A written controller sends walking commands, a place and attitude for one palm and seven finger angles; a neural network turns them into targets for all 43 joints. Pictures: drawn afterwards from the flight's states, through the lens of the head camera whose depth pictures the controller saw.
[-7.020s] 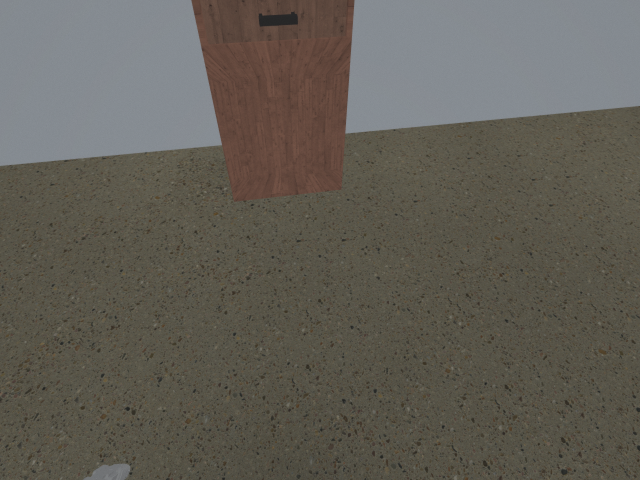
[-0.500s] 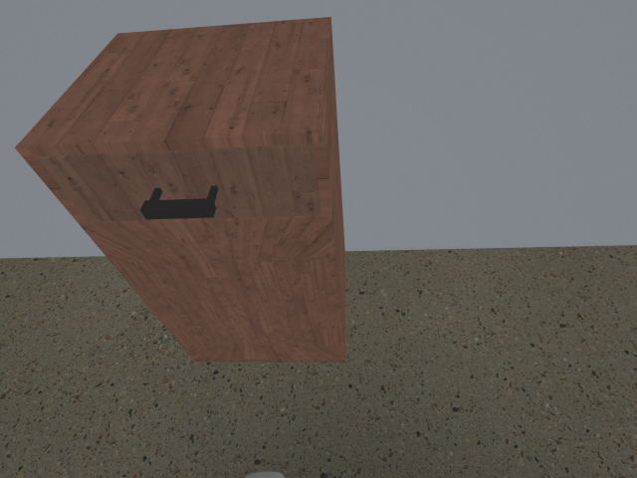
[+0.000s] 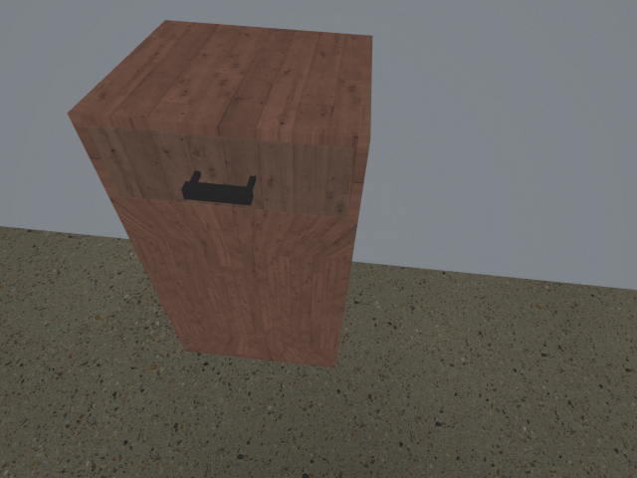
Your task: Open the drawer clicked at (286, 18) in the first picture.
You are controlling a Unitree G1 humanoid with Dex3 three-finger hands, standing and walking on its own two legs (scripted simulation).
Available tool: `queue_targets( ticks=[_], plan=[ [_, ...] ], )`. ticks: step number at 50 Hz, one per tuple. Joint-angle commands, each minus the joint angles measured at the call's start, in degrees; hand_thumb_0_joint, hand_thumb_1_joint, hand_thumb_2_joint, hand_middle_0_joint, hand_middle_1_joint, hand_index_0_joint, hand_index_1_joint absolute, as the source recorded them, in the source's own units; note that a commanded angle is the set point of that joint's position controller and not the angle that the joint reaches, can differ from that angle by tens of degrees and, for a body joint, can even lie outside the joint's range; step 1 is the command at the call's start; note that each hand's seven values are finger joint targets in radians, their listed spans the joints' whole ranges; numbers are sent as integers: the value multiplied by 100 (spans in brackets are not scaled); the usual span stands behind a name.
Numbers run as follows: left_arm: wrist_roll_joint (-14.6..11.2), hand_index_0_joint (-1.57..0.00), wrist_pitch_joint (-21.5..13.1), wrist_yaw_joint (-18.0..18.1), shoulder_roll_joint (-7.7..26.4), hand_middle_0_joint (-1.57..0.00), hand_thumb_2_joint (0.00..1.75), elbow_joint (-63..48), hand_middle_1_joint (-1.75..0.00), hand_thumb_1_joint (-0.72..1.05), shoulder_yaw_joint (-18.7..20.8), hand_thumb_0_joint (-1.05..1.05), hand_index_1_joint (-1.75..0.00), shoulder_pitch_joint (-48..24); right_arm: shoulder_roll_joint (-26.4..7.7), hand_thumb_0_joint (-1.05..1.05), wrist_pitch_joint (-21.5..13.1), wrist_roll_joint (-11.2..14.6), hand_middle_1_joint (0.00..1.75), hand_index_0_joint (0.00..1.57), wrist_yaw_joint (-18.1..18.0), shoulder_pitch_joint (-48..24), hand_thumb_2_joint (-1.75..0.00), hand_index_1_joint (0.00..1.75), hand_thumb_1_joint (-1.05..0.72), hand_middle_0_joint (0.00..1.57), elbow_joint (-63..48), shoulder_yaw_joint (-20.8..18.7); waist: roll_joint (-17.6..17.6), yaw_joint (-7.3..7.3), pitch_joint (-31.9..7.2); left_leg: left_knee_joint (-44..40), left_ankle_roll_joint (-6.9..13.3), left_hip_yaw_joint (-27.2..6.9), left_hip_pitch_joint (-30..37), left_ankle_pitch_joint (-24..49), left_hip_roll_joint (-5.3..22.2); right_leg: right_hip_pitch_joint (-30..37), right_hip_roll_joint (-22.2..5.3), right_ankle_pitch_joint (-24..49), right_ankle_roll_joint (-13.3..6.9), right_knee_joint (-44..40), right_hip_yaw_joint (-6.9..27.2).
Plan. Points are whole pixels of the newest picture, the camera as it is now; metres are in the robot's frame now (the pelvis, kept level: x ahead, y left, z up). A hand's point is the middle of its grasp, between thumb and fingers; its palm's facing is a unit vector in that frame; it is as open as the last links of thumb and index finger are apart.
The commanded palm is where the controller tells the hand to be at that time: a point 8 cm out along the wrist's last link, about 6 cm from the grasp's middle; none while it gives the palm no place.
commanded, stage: come to a stop and stand still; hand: left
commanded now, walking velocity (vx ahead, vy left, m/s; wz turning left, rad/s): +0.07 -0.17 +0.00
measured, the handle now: (221, 185) +0.58 +0.22 +0.02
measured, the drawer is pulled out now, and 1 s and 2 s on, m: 0.00 0.00 0.00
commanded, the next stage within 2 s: look again from close up in 0.56 s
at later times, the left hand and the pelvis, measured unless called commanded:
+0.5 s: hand out of the picture +0.06 +0.16 -0.18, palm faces +0.06 -0.97 -0.22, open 7.2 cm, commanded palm none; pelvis +0.05 -0.02 +0.00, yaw +1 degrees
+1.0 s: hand out of the picture +0.00 +0.19 -0.18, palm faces +0.02 -0.99 -0.17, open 7.3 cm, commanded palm none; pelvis +0.01 +0.02 +0.00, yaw +0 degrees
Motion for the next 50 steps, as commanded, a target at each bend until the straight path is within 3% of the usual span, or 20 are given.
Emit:
queue_targets(
  ticks=[1,4,6,8,10,12,13,14,15,19,32,33,34,35,36,37,39,40,42,50],
  plan=[
    [37,-20,-124,-92,211,-20,90,-249,-30,90,21,0,-30,-138,-693,0,-134,19,30,20,-110,-94,-90,30,-90,20,-133,-61,1285,45,1086,-1988,646,-1385,-1009,-1266,1276,-564,10,-384,41,1577,300],
    [-18,-20,-204,-103,124,-20,90,-154,-30,90,-32,0,-30,-176,-576,0,-194,41,30,20,-170,248,-90,30,-90,20,28,-58,826,-104,809,-1382,703,-861,-6,1187,1222,-701,-54,-376,135,1286,242],
    [-57,-20,-229,-76,17,-20,90,-202,-30,90,-73,0,-30,-345,-585,0,-205,18,30,20,-211,478,-90,30,-90,20,184,-83,894,-225,572,-883,783,-759,480,3031,1290,-477,-37,-612,149,719,164],
    [-95,-20,-255,-44,31,-20,90,-142,-30,90,-70,0,-30,-305,-571,0,-193,38,30,20,-223,582,-90,30,-90,20,308,-103,1031,-230,457,-487,691,-626,571,3775,1166,0,34,-364,92,-6,49],
    [-103,-20,-320,-9,81,-20,90,63,-30,90,-52,0,-30,145,-477,0,-209,89,30,20,-228,589,-90,30,-90,20,357,-116,643,-59,100,29,399,-450,363,3600,910,989,-35,1088,23,-1015,104],
    [-96,-20,-374,75,333,-20,90,257,-30,90,-25,0,-30,512,-145,0,-241,146,30,20,-193,592,-90,30,-90,20,327,-65,-29,-15,-177,181,70,-61,-578,1730,484,2150,-758,3327,-274,-689,682],
    [-101,-20,-405,101,412,-20,90,327,-30,90,6,0,-30,529,-72,0,-183,133,30,20,-192,601,-90,30,-90,20,353,-48,-921,-45,-327,224,-46,103,-675,815,321,2287,-878,3843,-440,-687,877],
    [-111,-20,-402,127,333,-20,90,335,-30,90,-31,0,-30,472,-68,0,-142,130,30,20,-193,578,-90,30,-90,20,363,-55,-1136,-63,-273,281,-61,156,-591,345,306,2136,-963,3967,-511,-802,915],
    [-104,-20,-393,143,291,-20,90,294,-30,90,-51,0,-30,324,-20,0,-123,126,30,20,-186,576,-90,30,-90,20,411,-39,-896,-97,-159,224,-62,162,-524,271,362,1926,-966,3814,-546,-887,862],
    [-130,-20,-346,156,93,-20,90,225,-30,90,-104,0,-30,80,8,0,-142,96,30,20,-197,635,-90,30,-90,20,603,7,14,-111,155,-196,-7,-13,-47,1936,574,1526,-419,2997,-330,-689,415],
    [-115,-20,-323,157,226,-20,90,202,-30,90,-127,0,-30,-1,-212,0,-104,91,30,20,-218,365,-90,30,-90,20,535,28,98,-98,265,-273,-12,12,161,1935,593,1474,-416,2807,-290,-875,438],
    [-36,-20,-495,413,502,-20,90,436,-30,90,-35,0,-30,774,-548,0,-173,138,30,20,-122,-330,-90,30,-90,20,115,-91,-381,267,504,1318,-107,455,-760,1209,450,1525,-761,5528,133,-760,921],
    [-24,-20,-580,355,725,-20,90,329,-30,90,-65,0,-30,846,-369,0,-104,174,30,20,-49,-353,-90,30,-90,20,-213,-13,-526,54,323,1601,17,341,-1059,-185,248,2044,-1124,6715,-170,-681,1010],
    [13,-20,-566,330,536,-20,90,164,-30,90,-105,0,-30,689,-120,0,-117,148,30,20,-49,-15,-90,30,-90,20,-287,-25,-628,-126,-424,1416,96,196,-1058,-772,291,2267,-1311,6400,-574,-439,1097],
    [14,-20,-513,289,439,-20,90,7,-30,90,-158,0,-30,374,-132,0,-113,138,30,20,-51,77,-90,30,-90,20,-282,-32,-446,-214,-639,945,100,265,-712,-599,202,2125,-1146,5661,-657,-340,793],
    [-26,-20,-470,255,449,-20,90,-94,-30,90,-179,0,-30,179,-130,0,-112,131,30,20,-47,301,-90,30,-90,20,-194,-29,-245,-307,-667,435,67,249,-203,-5,172,1661,-955,4165,-566,-345,660],
    [-61,-20,-350,203,242,-20,90,-168,-30,90,-214,0,-30,-11,-355,0,-148,55,30,20,-42,401,-90,30,-90,20,-162,-16,354,-267,-55,106,204,-95,-248,842,637,883,-402,1198,-310,-467,411],
    [-43,-20,-308,180,205,-20,90,-189,-30,90,-226,0,-30,14,-447,0,-136,43,30,20,-44,217,-90,30,-90,20,-202,8,466,-170,479,-12,247,-211,-688,783,706,719,-256,612,-249,-553,378],
    [-25,-20,-299,143,165,-20,90,-119,-30,90,-253,0,-30,157,-448,0,-152,49,30,20,-44,106,-90,30,-90,20,-284,43,511,-101,830,-261,285,-326,-968,543,653,676,-210,349,-239,-599,399],
    [-11,-20,-272,79,96,-20,90,-111,-30,90,-280,0,-30,357,-537,0,-208,55,30,20,-51,277,-90,30,-90,20,-260,70,330,-55,825,-803,375,-503,-1138,-484,617,807,-201,254,-189,-534,325]
  ],
)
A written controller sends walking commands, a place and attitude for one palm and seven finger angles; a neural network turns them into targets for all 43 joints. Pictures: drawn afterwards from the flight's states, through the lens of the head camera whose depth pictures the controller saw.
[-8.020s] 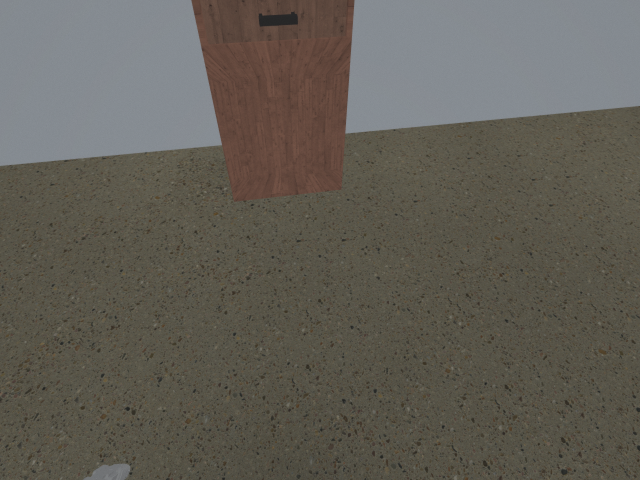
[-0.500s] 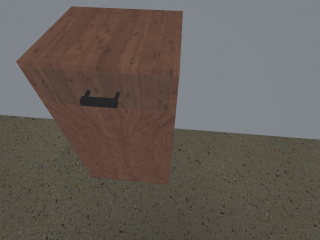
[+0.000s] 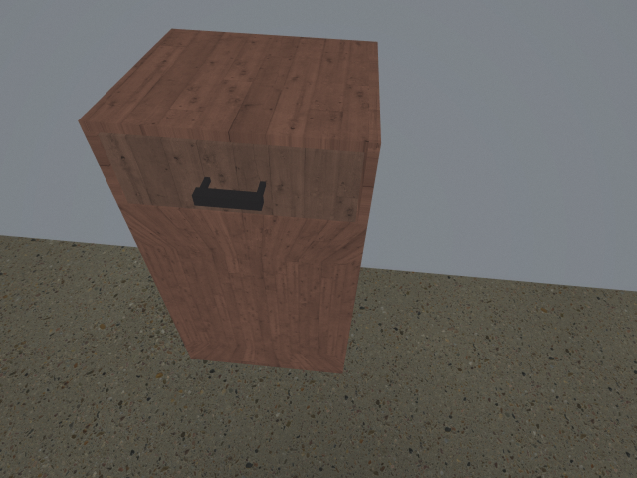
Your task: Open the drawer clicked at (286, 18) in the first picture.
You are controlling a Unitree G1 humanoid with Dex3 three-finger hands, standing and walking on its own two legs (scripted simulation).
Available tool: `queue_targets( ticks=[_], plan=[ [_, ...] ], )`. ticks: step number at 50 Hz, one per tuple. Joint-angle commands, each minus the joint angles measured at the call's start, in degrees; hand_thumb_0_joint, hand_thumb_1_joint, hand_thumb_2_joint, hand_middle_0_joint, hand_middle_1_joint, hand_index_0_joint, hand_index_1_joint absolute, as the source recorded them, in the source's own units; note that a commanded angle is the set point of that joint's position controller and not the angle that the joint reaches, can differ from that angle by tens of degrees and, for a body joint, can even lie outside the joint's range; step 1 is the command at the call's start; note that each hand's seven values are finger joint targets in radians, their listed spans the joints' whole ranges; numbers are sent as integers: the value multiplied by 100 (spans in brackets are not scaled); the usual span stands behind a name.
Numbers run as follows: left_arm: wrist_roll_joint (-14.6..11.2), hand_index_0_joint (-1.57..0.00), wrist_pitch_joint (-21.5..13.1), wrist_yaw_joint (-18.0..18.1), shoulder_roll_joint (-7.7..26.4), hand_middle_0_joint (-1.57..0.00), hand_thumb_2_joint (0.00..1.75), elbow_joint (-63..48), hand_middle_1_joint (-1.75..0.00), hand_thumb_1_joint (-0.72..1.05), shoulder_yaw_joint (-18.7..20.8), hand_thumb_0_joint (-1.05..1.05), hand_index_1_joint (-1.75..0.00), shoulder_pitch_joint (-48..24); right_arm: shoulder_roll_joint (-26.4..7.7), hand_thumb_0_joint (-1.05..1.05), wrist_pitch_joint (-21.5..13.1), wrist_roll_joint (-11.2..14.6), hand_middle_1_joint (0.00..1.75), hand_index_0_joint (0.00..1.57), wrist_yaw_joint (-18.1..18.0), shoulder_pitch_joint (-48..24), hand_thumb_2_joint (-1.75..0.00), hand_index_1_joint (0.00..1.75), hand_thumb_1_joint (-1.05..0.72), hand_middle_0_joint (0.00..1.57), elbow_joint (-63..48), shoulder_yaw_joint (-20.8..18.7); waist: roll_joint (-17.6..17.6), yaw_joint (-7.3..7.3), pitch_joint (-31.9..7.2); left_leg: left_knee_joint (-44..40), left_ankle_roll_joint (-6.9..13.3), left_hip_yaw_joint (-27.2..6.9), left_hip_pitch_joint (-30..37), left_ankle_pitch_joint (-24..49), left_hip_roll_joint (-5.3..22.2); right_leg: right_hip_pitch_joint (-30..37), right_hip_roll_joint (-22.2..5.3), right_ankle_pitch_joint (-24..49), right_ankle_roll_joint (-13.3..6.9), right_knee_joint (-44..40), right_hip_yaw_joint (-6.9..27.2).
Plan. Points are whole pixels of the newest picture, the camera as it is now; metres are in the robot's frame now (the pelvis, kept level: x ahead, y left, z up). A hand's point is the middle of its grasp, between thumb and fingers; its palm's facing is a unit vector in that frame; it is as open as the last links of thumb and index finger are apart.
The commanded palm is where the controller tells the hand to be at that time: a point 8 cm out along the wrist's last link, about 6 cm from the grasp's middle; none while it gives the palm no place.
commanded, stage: look again from close up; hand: left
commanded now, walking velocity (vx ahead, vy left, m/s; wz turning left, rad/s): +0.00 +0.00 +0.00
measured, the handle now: (231, 191) +0.57 +0.20 +0.02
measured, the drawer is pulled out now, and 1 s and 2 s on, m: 0.00 0.00 0.00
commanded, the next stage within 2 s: shuffle to correct the standing spot in 0.12 s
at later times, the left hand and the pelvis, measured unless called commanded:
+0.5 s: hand out of the picture -0.01 +0.15 -0.18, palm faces +0.05 -0.99 -0.14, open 7.4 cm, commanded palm none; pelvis +0.02 +0.00 -0.01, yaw +0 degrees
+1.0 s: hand out of the picture +0.05 +0.17 -0.17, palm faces +0.00 -0.97 -0.22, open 7.3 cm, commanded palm none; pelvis +0.02 -0.01 +0.00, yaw -1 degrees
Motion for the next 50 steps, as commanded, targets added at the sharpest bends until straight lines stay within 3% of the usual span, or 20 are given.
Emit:
queue_targets(
  ticks=[1,10,13,15,18,20,22,24,25,26,27,28,29,30,31,33,35,37,44,50],
  plan=[
    [-3,-20,-49,9,438,-20,90,-220,-30,90,81,0,-30,294,-601,0,-102,1,30,20,8,308,-90,30,-90,20,-199,-117,201,2,630,-1376,148,-899,-977,-350,746,81,-192,98,-275,-270,263],
    [-21,-20,-79,25,342,-20,90,-140,-30,90,92,0,-30,380,-450,0,-153,25,30,20,-24,612,-90,30,-90,20,81,-73,55,-8,426,-1192,158,-775,-712,433,711,159,-249,359,-252,-243,272],
    [2,-20,-80,9,307,-20,90,-99,-30,90,120,0,-30,459,-453,0,-117,2,30,20,-10,697,-90,30,-90,20,188,-91,73,-14,456,-1260,197,-790,-755,-591,715,74,-191,-286,-309,-137,205],
    [47,-20,-67,-18,270,-20,90,-149,-30,90,138,0,-30,453,-498,0,-78,-14,30,20,17,713,-90,30,-90,20,193,-135,248,-3,767,-1474,294,-969,-1014,-1540,796,-173,-75,-814,-355,51,110],
    [62,-20,-116,-57,263,-20,90,-187,-30,90,191,0,-30,640,-454,0,-72,-28,30,20,49,630,-90,30,-90,20,129,-159,74,84,965,-1227,351,-918,-1364,-1797,717,-160,-97,-1173,-453,-15,339],
    [52,-20,-159,-62,333,-20,90,-173,-30,90,238,0,-30,792,-356,0,-102,-23,30,20,65,633,-90,30,-90,20,84,-155,-289,115,941,-721,297,-655,-1473,-1500,491,-80,-267,-1427,-573,-248,738],
    [23,-20,-216,-41,500,-20,90,-118,-30,90,308,0,-30,1006,-173,0,-156,-18,30,20,77,650,-90,30,-90,20,45,-118,-801,135,732,218,174,-143,-1669,-834,95,289,-706,-1363,-806,-624,1396],
    [-1,-20,-250,14,688,-20,90,-34,-30,90,406,0,-30,1277,-32,0,-174,-23,30,20,76,621,-90,30,-90,20,-29,-107,-1232,124,435,1076,70,167,-1772,-673,6,561,-1307,-647,-1109,-998,1958],
    [6,-20,-248,42,614,-20,90,-77,-30,90,402,0,-30,1114,13,0,-187,-16,30,20,61,591,-90,30,-90,20,-23,-84,-1094,43,453,885,40,76,-1502,-526,97,338,-1352,116,-1149,-884,1817],
    [11,-20,-216,43,542,-20,90,-139,-30,90,374,0,-30,817,58,0,-192,4,30,20,47,742,-90,30,-90,20,79,-65,-818,-112,446,269,15,39,-857,-163,152,-81,-1139,618,-994,-600,1303],
    [3,-20,-179,34,382,-20,90,-198,-30,90,334,0,-30,585,22,0,-215,18,30,20,32,1029,-90,30,-90,20,241,-58,-358,-221,386,-229,24,-174,-242,831,305,-401,-655,848,-721,-93,733],
    [5,-20,-151,42,188,-20,90,-236,-30,90,277,0,-30,516,-221,0,-255,7,30,20,-8,1293,-90,30,-90,20,406,-90,468,-225,334,-357,149,-622,189,2667,799,-606,-166,826,-441,572,228],
    [-11,-20,-131,79,54,-20,90,-229,-30,90,233,0,-30,490,-365,0,-278,27,30,20,-83,1403,-90,30,-90,20,470,-110,1276,-187,269,-490,358,-919,415,4862,1250,-640,-3,250,-218,815,-75],
    [-43,-20,-120,117,63,-20,90,-213,-30,90,197,0,-30,507,-356,0,-260,51,30,20,-136,1225,-90,30,-90,20,470,-79,1300,-106,263,-403,492,-909,629,6332,1413,-667,1,-467,-164,772,-24],
    [-67,-20,-110,133,71,-20,90,-177,-30,90,194,0,-30,528,-378,0,-237,66,30,20,-160,1047,-90,30,-90,20,408,-93,892,-47,231,-277,496,-809,747,6815,1370,-561,-39,-475,-162,579,17],
    [-77,-20,-89,142,112,-20,90,-123,-30,90,208,0,-30,616,-418,0,-197,97,30,20,-190,797,-90,30,-90,20,293,-126,548,31,205,-213,318,-617,666,6326,1113,-176,-102,565,-188,184,100],
    [-70,-20,-88,160,230,-20,90,-136,-30,90,236,0,-30,643,-418,0,-161,106,30,20,-200,701,-90,30,-90,20,202,-182,233,7,80,-176,165,-466,538,5621,917,110,-241,1904,-205,219,241],
    [-61,-20,-55,154,324,-20,90,-226,-30,90,254,0,-30,518,-385,0,-122,90,30,20,-194,598,-90,30,-90,20,175,-223,116,-16,-33,-242,129,-393,448,4738,843,181,-336,2336,-200,283,303],
    [-34,-20,-31,107,382,-20,90,-386,-30,90,222,0,-30,238,-295,0,-80,41,30,20,-116,333,-90,30,-90,20,126,-210,-56,-20,-198,-512,85,-369,119,2652,738,326,-398,2075,-266,38,481],
    [-36,-20,-29,56,466,-20,90,-392,-30,90,165,0,-30,-5,-304,0,-69,28,30,20,-32,211,-90,30,-90,20,231,-128,-176,-15,272,-967,28,-484,-344,878,662,174,-363,853,-282,-475,551]
  ],
)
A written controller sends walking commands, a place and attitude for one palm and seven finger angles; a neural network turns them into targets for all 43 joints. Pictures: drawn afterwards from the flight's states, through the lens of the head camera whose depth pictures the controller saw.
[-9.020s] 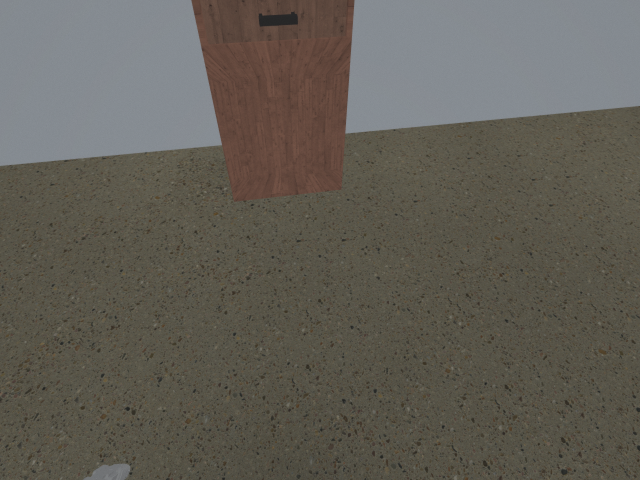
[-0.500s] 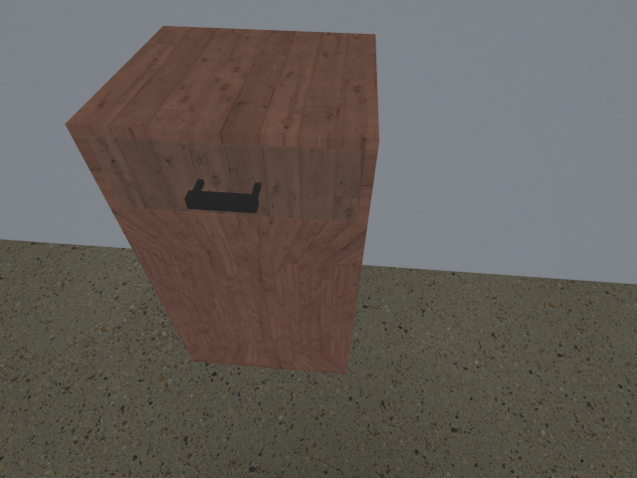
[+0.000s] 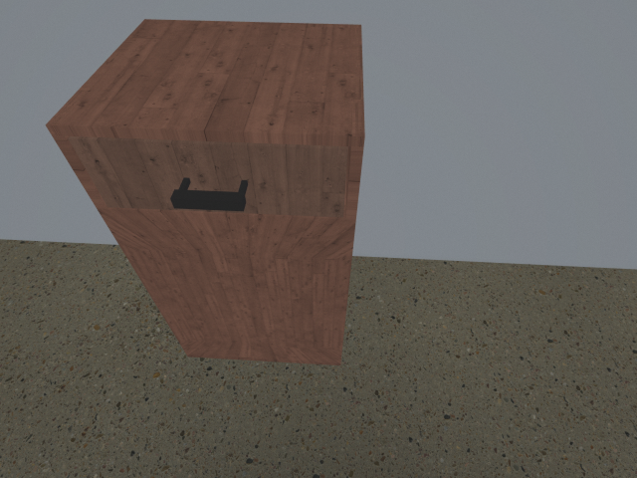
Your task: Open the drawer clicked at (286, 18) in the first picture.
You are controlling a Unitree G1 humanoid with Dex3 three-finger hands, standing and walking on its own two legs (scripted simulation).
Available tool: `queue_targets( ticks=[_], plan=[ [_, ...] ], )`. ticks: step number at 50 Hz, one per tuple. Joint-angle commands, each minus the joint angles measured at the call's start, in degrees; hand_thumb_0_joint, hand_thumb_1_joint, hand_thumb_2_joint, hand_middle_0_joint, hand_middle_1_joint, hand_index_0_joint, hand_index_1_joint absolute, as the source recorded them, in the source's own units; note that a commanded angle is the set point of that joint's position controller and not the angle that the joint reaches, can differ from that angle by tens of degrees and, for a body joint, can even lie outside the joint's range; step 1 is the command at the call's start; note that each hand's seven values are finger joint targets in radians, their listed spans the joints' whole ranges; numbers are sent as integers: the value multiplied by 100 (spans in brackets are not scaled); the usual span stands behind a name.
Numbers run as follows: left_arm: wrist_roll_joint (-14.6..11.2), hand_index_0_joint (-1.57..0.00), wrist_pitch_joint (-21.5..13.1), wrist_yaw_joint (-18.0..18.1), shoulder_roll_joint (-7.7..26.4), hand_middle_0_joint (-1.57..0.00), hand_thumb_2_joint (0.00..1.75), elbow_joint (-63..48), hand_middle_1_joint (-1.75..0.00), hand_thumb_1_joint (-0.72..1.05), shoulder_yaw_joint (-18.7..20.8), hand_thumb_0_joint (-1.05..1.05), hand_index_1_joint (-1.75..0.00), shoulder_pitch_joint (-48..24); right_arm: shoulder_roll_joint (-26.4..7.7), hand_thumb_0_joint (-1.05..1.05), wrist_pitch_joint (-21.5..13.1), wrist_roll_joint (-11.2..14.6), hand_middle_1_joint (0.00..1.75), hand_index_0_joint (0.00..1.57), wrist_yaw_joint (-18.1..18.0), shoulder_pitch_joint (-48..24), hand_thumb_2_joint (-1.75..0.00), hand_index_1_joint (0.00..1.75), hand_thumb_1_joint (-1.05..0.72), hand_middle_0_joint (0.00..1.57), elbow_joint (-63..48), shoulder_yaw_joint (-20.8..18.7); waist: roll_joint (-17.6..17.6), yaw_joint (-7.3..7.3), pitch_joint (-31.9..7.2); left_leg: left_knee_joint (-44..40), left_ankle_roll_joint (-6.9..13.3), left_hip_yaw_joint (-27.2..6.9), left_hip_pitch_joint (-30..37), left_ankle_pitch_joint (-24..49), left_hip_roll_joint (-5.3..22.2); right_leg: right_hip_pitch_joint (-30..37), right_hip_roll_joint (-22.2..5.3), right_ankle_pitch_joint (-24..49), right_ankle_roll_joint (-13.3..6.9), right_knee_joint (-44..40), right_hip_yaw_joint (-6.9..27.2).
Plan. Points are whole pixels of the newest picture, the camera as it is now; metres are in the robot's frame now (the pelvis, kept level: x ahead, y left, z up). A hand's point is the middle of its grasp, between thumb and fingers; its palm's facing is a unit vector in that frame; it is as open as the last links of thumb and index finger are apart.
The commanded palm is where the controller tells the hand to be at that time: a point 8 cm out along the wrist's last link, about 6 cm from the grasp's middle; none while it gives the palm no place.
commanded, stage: come to a stop and stand still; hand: left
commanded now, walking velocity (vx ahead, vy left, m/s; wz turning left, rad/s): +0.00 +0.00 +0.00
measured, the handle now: (211, 192) +0.55 +0.22 +0.02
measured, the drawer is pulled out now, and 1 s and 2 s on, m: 0.00 0.00 0.00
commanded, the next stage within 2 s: look again from close up in 0.38 s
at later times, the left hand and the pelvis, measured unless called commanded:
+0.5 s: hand out of the picture -0.06 +0.13 -0.17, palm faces +0.04 -0.99 -0.12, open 7.3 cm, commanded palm none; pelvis -0.02 -0.02 +0.00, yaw +1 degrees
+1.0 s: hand out of the picture +0.01 +0.19 -0.16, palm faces +0.05 -0.97 -0.23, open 7.4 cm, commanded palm none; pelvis -0.03 +0.00 +0.00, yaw +2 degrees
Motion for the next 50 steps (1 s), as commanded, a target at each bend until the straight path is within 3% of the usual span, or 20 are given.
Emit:
queue_targets(
  ticks=[1,10,23,24,25,26,27,29,30,33,37,43,45,48,50],
  plan=[
    [-14,-20,-37,-24,383,-20,90,-117,-30,90,20,0,-30,384,-388,0,-71,-8,30,20,62,383,-90,30,-90,20,-72,-37,-176,65,153,-805,71,-694,-473,731,638,135,-380,883,-248,-609,484],
    [-21,-20,-102,-44,412,-20,90,-13,-30,90,-6,0,-30,512,-355,0,-47,-8,30,20,108,559,-90,30,-90,20,86,8,-197,47,285,-880,18,-670,-551,159,548,-24,-387,39,-273,-1041,543],
    [-23,-20,-156,-32,191,-20,90,205,-30,90,-43,0,-30,957,-195,0,-83,10,30,20,77,853,-90,30,-90,20,210,33,-128,53,239,-820,17,-656,-595,231,552,-25,-353,127,-308,-1003,500],
    [88,-20,-172,-23,1295,-20,90,-363,-30,90,-17,0,-30,591,-1101,0,-18,-33,30,20,159,418,-90,30,-90,20,-533,-163,-199,-174,915,-698,-117,-805,-728,597,388,-528,-166,221,-349,-627,376],
    [11,-20,-191,13,736,-20,90,-282,-30,90,60,0,-30,729,-932,0,-173,-70,30,20,78,345,-90,30,-90,20,-642,-184,286,15,40,-426,14,-849,-857,266,639,-117,-349,40,-334,-427,348],
    [33,-20,-191,8,741,-20,90,-340,-30,90,48,0,-30,819,-792,0,-188,-66,30,20,34,454,-90,30,-90,20,-699,-194,498,-50,-581,-245,58,-883,-659,444,566,102,-363,377,-392,-351,400],
    [29,-20,-177,9,601,-20,90,-355,-30,90,70,0,-30,899,-634,0,-161,-56,30,20,6,546,-90,30,-90,20,-713,-207,293,-48,-751,-65,60,-843,-669,422,535,125,-409,315,-396,-411,464],
    [36,-20,-131,10,516,-20,90,-437,-30,90,54,0,-30,903,-512,0,-86,-74,30,20,27,756,-90,30,-90,20,-776,-171,-386,-108,-488,163,52,-718,-806,286,406,-95,-486,-41,-431,-642,685],
    [38,-20,-120,14,543,-20,90,-470,-30,90,82,0,-30,818,-526,0,-65,-64,30,20,37,788,-90,30,-90,20,-767,-187,-447,-133,-189,194,39,-661,-856,262,366,-332,-528,-231,-448,-733,727],
    [32,-20,-136,9,657,-20,90,-583,-30,90,151,0,-30,718,-690,0,-110,-27,30,20,35,731,-90,30,-90,20,-806,-215,22,-96,-57,-44,79,-777,-760,856,515,-290,-397,541,-440,-438,540],
    [16,-20,-93,9,646,-20,90,-622,-30,90,124,0,-30,751,-790,0,-102,-26,30,20,51,540,-90,30,-90,20,-840,-191,-9,17,31,-233,91,-829,-888,1115,641,1,-322,986,-320,-295,344],
    [-4,-20,-86,6,735,-20,90,-650,-30,90,78,0,-30,538,-816,0,-45,-32,30,20,112,281,-90,30,-90,20,-818,-146,-66,16,177,-497,27,-797,-808,678,596,-29,-368,692,-237,-617,423],
    [-3,-20,-63,9,718,-20,90,-634,-30,90,53,0,-30,500,-816,0,-42,-35,30,20,134,258,-90,30,-90,20,-776,-120,68,35,183,-666,15,-845,-847,521,628,37,-341,602,-191,-651,376],
    [-5,-20,-84,6,739,-20,90,-607,-30,90,44,0,-30,475,-815,0,-31,-28,30,20,150,242,-90,30,-90,20,-718,-116,-197,26,157,-723,-5,-803,-806,448,593,101,-386,557,-172,-796,416],
    [-5,-20,-80,14,717,-20,90,-566,-30,90,36,0,-30,489,-802,0,-33,-23,30,20,163,249,-90,30,-90,20,-659,-107,-111,36,126,-816,-8,-835,-775,388,614,135,-377,545,-144,-807,375]
  ],
)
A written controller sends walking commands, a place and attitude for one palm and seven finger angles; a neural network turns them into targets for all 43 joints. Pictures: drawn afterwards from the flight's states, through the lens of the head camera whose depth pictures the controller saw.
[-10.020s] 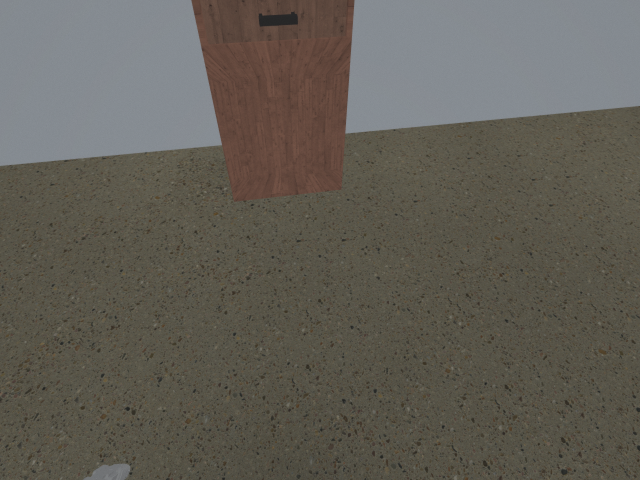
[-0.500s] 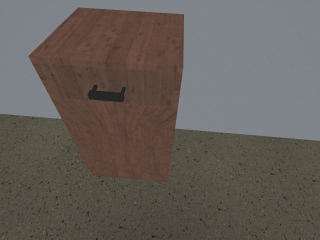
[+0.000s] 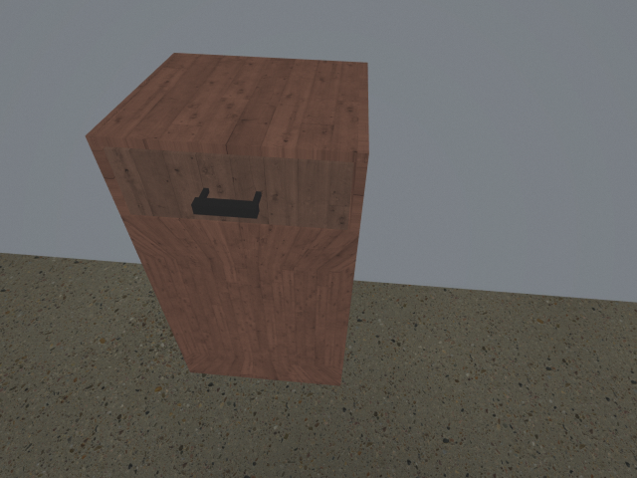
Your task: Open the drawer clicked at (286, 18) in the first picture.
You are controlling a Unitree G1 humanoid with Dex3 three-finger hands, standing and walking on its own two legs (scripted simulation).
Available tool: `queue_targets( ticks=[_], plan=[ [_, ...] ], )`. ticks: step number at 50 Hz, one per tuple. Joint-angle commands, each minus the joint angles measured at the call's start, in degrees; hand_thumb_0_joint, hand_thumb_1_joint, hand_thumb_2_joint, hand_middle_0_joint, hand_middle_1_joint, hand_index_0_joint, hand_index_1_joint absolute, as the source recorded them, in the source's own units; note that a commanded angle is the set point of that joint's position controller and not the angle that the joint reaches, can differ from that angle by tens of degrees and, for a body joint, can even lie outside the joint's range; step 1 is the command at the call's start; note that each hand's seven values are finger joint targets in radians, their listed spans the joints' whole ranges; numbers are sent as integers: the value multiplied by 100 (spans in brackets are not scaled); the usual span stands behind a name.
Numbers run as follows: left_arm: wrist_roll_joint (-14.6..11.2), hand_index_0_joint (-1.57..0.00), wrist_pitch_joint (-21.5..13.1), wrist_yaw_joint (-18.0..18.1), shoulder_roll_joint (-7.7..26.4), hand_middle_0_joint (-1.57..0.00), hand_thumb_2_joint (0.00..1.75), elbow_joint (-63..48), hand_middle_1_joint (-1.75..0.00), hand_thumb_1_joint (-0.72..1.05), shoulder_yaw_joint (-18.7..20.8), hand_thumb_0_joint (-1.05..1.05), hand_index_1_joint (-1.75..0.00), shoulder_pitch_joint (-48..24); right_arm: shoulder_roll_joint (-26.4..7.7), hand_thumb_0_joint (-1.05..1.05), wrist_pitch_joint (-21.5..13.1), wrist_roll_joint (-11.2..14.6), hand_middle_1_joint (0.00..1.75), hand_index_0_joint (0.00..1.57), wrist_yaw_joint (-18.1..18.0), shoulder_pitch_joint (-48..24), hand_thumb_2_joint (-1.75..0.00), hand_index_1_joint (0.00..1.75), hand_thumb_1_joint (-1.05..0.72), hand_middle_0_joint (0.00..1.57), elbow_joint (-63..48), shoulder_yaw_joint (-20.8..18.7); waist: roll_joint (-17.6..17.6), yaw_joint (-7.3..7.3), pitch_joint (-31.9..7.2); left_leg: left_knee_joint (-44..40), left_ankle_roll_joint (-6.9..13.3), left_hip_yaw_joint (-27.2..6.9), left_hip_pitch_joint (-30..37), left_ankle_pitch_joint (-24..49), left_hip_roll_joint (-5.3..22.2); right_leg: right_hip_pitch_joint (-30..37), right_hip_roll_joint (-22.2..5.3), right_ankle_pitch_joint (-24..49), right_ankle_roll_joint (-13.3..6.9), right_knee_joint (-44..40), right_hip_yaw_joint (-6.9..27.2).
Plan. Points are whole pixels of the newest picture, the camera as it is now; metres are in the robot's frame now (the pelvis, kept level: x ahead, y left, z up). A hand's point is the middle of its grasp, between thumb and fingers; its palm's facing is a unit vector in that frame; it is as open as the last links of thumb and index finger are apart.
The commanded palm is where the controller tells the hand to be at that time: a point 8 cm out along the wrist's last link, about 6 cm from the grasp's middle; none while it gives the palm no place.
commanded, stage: look again from close up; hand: left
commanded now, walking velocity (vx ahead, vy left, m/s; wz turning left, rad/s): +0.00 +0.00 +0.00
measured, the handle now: (228, 201) +0.59 +0.21 +0.02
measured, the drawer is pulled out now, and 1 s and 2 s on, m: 0.00 0.00 0.00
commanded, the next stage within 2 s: shuffle to correct the standing spot in 0.02 s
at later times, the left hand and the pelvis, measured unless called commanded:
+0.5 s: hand out of the picture -0.05 +0.19 -0.18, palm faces +0.07 -0.99 -0.14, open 7.4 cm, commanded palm none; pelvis +0.01 +0.03 -0.01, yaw +0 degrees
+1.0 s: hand out of the picture +0.16 +0.20 -0.18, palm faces +0.02 -0.98 -0.19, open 7.3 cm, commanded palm none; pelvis +0.08 +0.03 -0.01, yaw +0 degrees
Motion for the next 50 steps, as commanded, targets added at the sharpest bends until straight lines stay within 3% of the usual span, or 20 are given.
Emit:
queue_targets(
  ticks=[1,6,12,14,20,23,24,25,26,29,31,34,36,38,39,40,41,43,46,50],
  plan=[
    [-20,-20,-53,38,537,-20,90,-139,-30,90,103,0,-30,319,-609,0,-72,12,30,20,5,245,-90,30,-90,20,-109,-143,-79,33,467,-944,13,-663,-579,110,555,137,-428,185,-98,-620,562],
    [-15,-20,-62,48,460,-20,90,7,-30,90,92,0,-30,410,-542,0,-58,29,30,20,12,336,-90,30,-90,20,72,-143,-144,32,538,-1086,5,-675,-625,-123,560,159,-441,76,-68,-721,527],
    [67,-20,-1,-1,409,-20,90,143,-30,90,193,0,-30,738,-539,0,70,-29,30,20,27,598,-90,30,-90,20,210,-207,-68,76,905,-1011,115,-681,-1054,-1811,431,-279,-408,-1926,-138,-826,607],
    [62,-20,-12,-6,418,-20,90,175,-30,90,239,0,-30,843,-461,0,76,-26,30,20,28,724,-90,30,-90,20,222,-199,-322,68,955,-713,128,-577,-1100,-1634,330,-313,-511,-2110,-246,-909,801],
    [41,-20,-14,-15,337,-20,90,221,-30,90,348,0,-30,993,-239,0,11,-23,30,20,10,1127,-90,30,-90,20,273,-196,-354,-12,922,-313,168,-438,-977,-1467,188,-577,-702,-2428,-470,-846,1014],
    [64,-20,1,-47,71,-20,90,181,-30,90,312,0,-30,860,-381,0,-30,-27,30,20,-21,1412,-90,30,-90,20,343,-241,352,-123,1096,-1162,374,-1152,-741,-2175,686,-1049,-216,-1961,-300,60,317],
    [83,-20,-12,-66,-98,-20,90,140,-30,90,276,0,-30,742,-555,0,-66,-28,30,20,-43,1614,-90,30,-90,20,414,-291,950,-226,1110,-1707,581,-1867,-446,-2574,1156,-1366,65,-1357,-208,959,-121],
    [106,-20,-25,-79,-231,-20,90,54,-30,90,239,0,-30,522,-648,0,-110,-23,30,20,-75,1745,-90,30,-90,20,469,-322,1149,-305,1218,-2079,838,-2483,-77,-2605,1575,-1935,116,-1266,-171,1730,-195],
    [105,-20,-54,-100,-227,-20,90,-22,-30,90,235,0,-30,302,-590,0,-157,-15,30,20,-94,1803,-90,30,-90,20,502,-306,887,-354,1239,-2162,1059,-2644,242,-2117,1756,-2363,-89,-1380,-201,2270,37],
    [70,-20,-142,-178,-258,-20,90,-32,-30,90,247,0,-30,109,-374,0,-285,-9,30,20,-116,1593,-90,30,-90,20,494,-219,167,-247,1045,-1907,1172,-1947,511,-203,1660,-2260,-397,-1076,-143,2217,98],
    [55,-20,-135,-188,-394,-20,90,-8,-30,90,221,0,-30,88,-346,0,-332,-15,30,20,-132,1585,-90,30,-90,20,551,-218,220,-219,880,-1787,1111,-1430,549,662,1476,-1873,-368,-869,-97,1844,-52],
    [36,-20,-115,-151,-409,-20,90,-50,-30,90,206,0,-30,-7,-253,0,-339,-20,30,20,-153,1625,-90,30,-90,20,643,-204,239,-182,778,-1491,1022,-1076,482,1912,1366,-1378,-248,-618,-80,1277,-161],
    [12,-20,-92,-86,-427,-20,90,84,-30,90,192,0,-30,183,-167,0,-299,-11,30,20,-194,1524,-90,30,-90,20,709,-167,254,-32,670,-1038,836,-743,316,2884,1270,-724,-165,-228,-78,667,-157],
    [-4,-20,-110,-8,-245,-20,90,273,-30,90,207,0,-30,680,-91,0,-262,50,30,20,-211,1376,-90,30,-90,20,722,-138,77,226,505,-430,394,-464,-145,2827,920,461,-235,966,-89,-259,10],
    [-27,-20,-132,55,6,-20,90,348,-30,90,234,0,-30,908,34,0,-254,77,30,20,-191,1381,-90,30,-90,20,706,-124,-204,253,340,-256,152,-401,-689,2164,668,1201,-638,2221,-229,-182,565],
    [-51,-20,-137,76,205,-20,90,398,-30,90,233,0,-30,930,103,0,-210,103,30,20,-165,1435,-90,30,-90,20,698,-131,-186,132,316,-378,-22,-306,-927,846,431,1372,-1159,3175,-460,0,896],
    [-66,-20,-104,90,325,-20,90,368,-30,90,233,0,-30,823,199,0,-138,106,30,20,-147,1412,-90,30,-90,20,706,-152,-181,74,489,-440,-94,-330,-958,408,317,1202,-1349,3703,-579,97,903],
    [-58,-20,-97,149,390,-20,90,283,-30,90,274,0,-30,600,177,0,8,106,30,20,-154,1418,-90,30,-90,20,713,-208,-1125,25,132,-46,-147,-125,-528,110,318,895,-1421,4236,-685,14,858],
    [-51,-20,8,185,397,-20,90,83,-30,90,322,0,-30,258,124,0,61,92,30,20,-149,1387,-90,30,-90,20,694,-285,-542,-40,120,6,-143,-279,-239,1461,396,549,-1230,3946,-635,319,652],
    [-34,-20,127,175,285,-20,90,-178,-30,90,372,0,-30,-13,-166,0,92,20,30,20,-169,1063,-90,30,-90,20,406,-396,354,-37,14,-152,-17,-513,134,3728,808,98,-612,2341,-301,814,202]
  ],
)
